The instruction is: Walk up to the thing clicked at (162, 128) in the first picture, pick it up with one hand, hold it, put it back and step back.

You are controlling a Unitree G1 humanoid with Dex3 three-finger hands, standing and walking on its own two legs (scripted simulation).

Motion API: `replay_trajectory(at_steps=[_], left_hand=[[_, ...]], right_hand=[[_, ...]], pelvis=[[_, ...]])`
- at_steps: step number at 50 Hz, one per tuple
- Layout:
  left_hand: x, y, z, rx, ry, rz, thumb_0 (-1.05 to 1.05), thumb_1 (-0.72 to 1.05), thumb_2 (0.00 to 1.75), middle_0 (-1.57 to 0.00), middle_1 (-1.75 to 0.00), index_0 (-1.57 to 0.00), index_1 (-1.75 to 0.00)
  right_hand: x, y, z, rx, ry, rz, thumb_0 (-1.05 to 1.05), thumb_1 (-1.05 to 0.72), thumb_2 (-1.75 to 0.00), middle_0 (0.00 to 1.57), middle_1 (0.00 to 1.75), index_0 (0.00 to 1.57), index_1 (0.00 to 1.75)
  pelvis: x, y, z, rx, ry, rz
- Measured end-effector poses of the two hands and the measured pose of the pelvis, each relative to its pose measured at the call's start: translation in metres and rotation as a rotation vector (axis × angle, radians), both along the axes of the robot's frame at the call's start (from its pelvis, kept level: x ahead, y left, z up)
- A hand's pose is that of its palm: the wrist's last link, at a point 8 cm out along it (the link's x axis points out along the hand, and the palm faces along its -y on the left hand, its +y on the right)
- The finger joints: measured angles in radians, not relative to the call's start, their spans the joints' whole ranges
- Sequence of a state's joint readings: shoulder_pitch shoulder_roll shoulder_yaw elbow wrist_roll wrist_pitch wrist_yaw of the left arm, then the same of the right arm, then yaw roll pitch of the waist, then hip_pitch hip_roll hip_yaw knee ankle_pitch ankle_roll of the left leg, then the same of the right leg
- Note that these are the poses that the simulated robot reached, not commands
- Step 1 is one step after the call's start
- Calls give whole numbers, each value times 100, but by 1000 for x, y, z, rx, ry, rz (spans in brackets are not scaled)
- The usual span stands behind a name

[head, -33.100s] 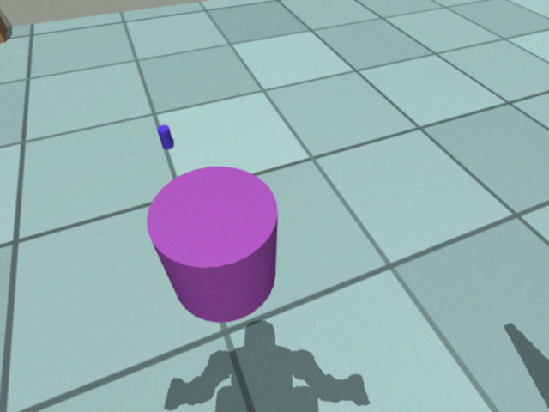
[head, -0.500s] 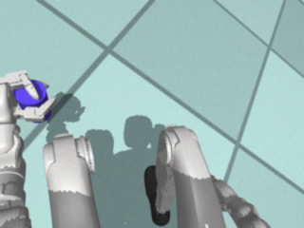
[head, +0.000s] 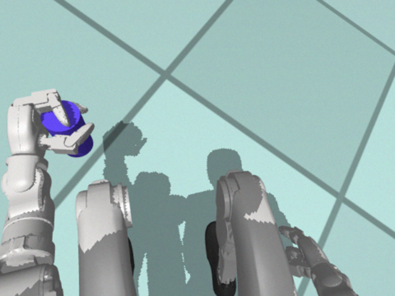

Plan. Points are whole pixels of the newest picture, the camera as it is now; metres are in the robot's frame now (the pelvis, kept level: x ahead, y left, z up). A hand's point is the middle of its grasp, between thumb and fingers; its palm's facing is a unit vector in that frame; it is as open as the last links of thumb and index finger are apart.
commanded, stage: settle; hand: left
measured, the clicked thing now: (70, 131) +0.42 +0.23 -0.09
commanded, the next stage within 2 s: lift in 0.40 s
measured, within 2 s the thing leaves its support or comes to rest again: neither
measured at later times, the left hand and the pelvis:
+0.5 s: hand (59, 115) +0.42 +0.22 -0.02, palm faces +0.09 -1.00 -0.03, open 5.4 cm; pelvis +0.00 +0.00 +0.02, yaw +2 degrees
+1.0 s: hand (44, 117) +0.40 +0.22 +0.05, palm faces +0.06 -1.00 -0.04, open 5.3 cm; pelvis +0.00 +0.00 +0.07, yaw +3 degrees
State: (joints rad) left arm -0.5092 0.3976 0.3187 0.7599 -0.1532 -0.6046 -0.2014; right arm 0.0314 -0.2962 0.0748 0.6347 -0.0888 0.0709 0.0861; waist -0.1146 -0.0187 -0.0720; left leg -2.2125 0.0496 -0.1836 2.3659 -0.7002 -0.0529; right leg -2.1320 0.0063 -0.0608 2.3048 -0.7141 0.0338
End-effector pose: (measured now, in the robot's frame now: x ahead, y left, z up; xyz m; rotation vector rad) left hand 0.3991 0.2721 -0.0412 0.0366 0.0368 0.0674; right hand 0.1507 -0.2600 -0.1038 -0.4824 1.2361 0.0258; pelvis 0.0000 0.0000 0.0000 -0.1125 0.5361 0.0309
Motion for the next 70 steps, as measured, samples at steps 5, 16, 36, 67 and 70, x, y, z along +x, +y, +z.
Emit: replay_trajectory(at_steps=[5, 16, 36, 67, 70], left_hand=[[-5, -2, 5, -2, 9, 5, 4, -11, 100, -86, -95, -133, -141], [-4, 2, 21, -1, -1, 20, 4, -11, 100, -86, -95, -133, -146], [-6, 3, 38, 11, 17, -1, 4, -11, 99, -85, -96, -134, -145], [-42, -3, 199, 0, 27, 7, 4, -9, 98, -84, -98, -132, -137], [-45, -3, 221, -1, 36, 21, 4, -9, 98, -84, -98, -132, -136]], right_hand=[[2, -1, 4, 1, -17, -7, 0, -90, -90, 20, 30, 20, 30], [0, 2, 12, 10, -29, -15, 0, -90, -90, 20, 30, 20, 30], [-14, 4, 22, 23, -17, -61, 1, -91, -90, 20, 30, 20, 30], [45, 26, 145, 97, -230, -99, 1, -91, -89, 20, 30, 20, 30], [51, 30, 165, 104, -247, -102, 1, -91, -89, 20, 30, 20, 30]], pelvis=[[-1, -1, 5, 7, 4, 2], [-2, -1, 15, 16, 12, 10], [-2, 1, 27, 26, 19, 21], [13, 4, 151, 45, 14, 45], [17, 6, 169, 46, 1, 49]])
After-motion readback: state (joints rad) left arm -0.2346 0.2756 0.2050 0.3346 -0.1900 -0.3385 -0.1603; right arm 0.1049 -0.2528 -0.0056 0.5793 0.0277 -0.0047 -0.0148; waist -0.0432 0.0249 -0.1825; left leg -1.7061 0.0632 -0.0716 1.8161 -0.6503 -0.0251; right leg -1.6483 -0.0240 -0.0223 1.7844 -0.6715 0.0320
